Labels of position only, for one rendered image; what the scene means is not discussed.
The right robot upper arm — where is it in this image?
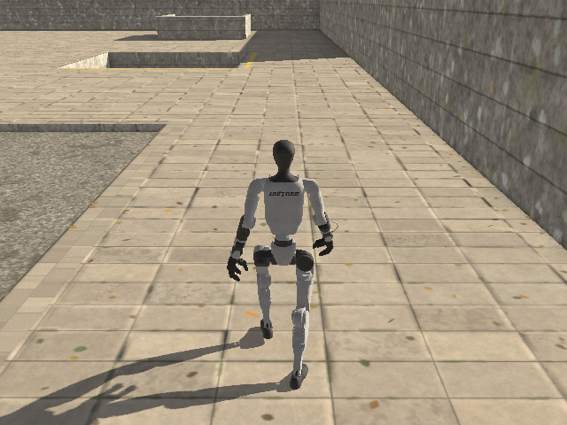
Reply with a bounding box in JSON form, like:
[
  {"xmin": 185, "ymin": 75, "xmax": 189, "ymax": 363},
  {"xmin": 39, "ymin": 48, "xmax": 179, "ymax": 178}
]
[{"xmin": 302, "ymin": 178, "xmax": 327, "ymax": 226}]

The robot right hand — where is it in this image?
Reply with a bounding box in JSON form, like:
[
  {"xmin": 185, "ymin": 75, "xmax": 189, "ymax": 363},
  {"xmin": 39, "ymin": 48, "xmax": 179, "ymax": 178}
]
[{"xmin": 313, "ymin": 238, "xmax": 334, "ymax": 256}]

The robot right forearm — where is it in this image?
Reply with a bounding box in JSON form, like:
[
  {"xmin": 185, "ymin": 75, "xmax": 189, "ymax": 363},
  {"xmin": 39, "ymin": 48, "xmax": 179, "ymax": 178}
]
[{"xmin": 318, "ymin": 212, "xmax": 333, "ymax": 242}]

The robot torso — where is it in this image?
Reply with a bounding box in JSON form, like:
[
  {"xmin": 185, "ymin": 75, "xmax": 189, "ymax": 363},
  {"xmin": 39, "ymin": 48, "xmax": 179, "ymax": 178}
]
[{"xmin": 263, "ymin": 175, "xmax": 305, "ymax": 266}]

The left robot upper arm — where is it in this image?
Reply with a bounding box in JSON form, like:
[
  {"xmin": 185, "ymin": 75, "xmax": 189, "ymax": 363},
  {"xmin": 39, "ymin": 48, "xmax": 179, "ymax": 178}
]
[{"xmin": 242, "ymin": 178, "xmax": 266, "ymax": 229}]

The robot left hand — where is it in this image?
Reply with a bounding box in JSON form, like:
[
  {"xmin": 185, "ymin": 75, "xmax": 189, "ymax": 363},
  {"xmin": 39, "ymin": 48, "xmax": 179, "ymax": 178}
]
[{"xmin": 227, "ymin": 256, "xmax": 248, "ymax": 282}]

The robot left forearm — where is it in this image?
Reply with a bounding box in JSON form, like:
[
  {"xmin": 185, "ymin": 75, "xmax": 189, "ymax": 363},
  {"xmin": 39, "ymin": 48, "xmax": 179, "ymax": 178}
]
[{"xmin": 230, "ymin": 215, "xmax": 250, "ymax": 259}]

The right robot thigh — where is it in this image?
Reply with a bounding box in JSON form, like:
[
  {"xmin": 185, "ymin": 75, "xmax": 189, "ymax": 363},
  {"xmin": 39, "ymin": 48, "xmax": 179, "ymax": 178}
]
[{"xmin": 291, "ymin": 249, "xmax": 314, "ymax": 327}]

